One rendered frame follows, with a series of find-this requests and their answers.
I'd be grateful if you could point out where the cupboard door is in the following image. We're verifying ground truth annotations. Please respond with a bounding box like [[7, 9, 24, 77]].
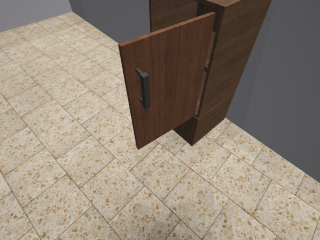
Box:
[[118, 12, 216, 150]]

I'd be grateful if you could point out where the handle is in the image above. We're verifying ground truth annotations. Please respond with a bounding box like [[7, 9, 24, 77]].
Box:
[[135, 68, 151, 110]]

